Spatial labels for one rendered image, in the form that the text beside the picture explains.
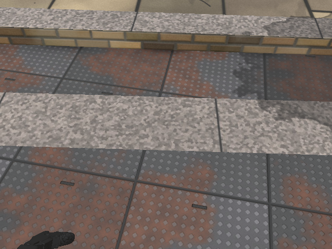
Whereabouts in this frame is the left robot hand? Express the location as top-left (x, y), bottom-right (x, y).
top-left (17, 231), bottom-right (75, 249)

